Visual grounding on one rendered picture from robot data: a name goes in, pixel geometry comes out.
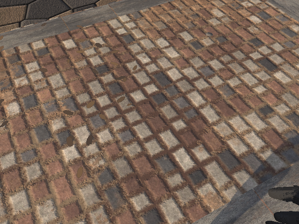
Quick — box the right robot hand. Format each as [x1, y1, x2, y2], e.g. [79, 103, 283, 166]
[265, 185, 299, 224]

